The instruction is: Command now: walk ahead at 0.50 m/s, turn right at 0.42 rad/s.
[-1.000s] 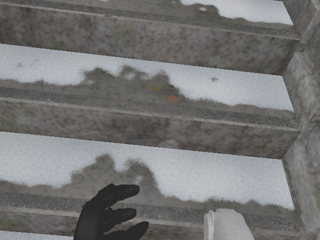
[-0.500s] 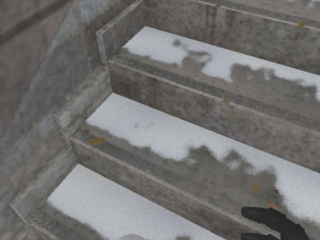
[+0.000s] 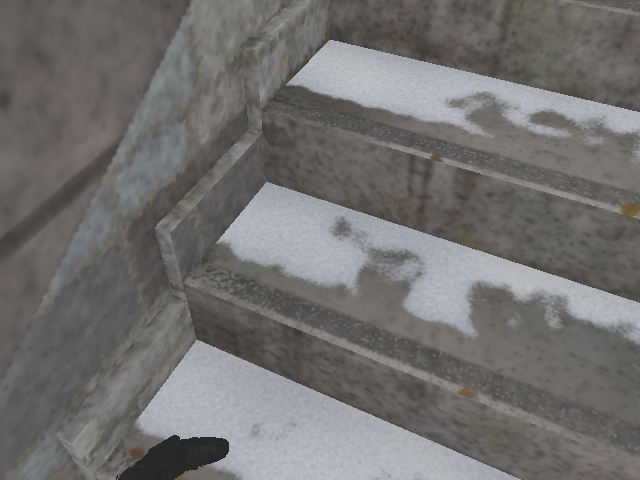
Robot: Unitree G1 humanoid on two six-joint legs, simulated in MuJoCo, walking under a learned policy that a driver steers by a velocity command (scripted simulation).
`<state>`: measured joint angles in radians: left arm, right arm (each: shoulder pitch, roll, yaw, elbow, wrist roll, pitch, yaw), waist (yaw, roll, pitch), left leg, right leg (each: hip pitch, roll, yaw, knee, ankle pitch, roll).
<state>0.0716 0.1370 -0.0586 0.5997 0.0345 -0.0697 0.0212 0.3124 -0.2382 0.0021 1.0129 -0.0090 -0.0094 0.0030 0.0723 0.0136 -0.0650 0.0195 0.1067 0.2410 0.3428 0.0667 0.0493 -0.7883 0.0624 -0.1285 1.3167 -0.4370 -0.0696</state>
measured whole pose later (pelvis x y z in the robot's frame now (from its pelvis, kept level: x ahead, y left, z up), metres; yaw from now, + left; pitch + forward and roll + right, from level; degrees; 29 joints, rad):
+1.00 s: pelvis +0.35 -0.12 +0.28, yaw -35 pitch +4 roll +1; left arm 0.14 0.18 0.02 0.64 0.04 0.02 0.01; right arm 0.20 -0.26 -0.07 0.79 0.02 -0.03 -0.02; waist -0.01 0.03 -0.03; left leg -0.51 0.10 0.00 1.41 -0.53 -0.10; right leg -0.39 -0.01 -0.04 0.60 -0.28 -0.04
